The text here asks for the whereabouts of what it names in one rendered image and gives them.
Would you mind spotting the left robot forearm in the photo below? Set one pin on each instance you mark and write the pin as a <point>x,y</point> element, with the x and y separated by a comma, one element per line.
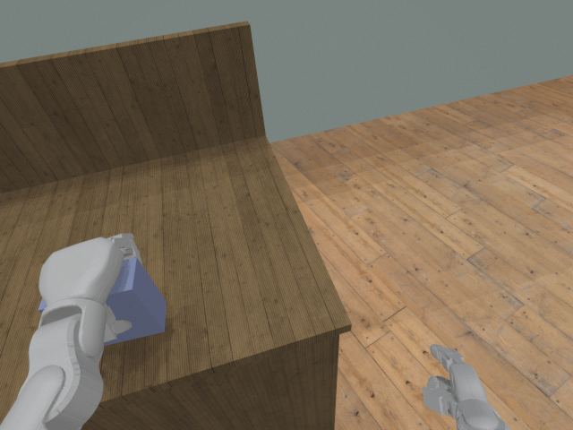
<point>64,385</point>

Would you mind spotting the right robot forearm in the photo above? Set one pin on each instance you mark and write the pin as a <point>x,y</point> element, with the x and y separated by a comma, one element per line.
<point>474,414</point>

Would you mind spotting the right robot hand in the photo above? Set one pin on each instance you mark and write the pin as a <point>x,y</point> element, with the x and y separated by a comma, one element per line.
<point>443,395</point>

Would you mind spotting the table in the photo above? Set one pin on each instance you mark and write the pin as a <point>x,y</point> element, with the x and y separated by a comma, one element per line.
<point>164,138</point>

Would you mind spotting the sponge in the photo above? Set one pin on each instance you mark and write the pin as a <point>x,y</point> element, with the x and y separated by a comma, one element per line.
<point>134,298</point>

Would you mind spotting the left robot hand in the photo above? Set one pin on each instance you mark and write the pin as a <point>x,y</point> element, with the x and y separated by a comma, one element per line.
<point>89,270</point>

